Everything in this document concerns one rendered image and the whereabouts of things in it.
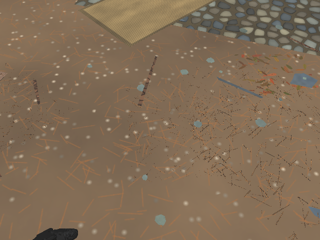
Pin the robot left hand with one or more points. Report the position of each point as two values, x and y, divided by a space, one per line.
57 234

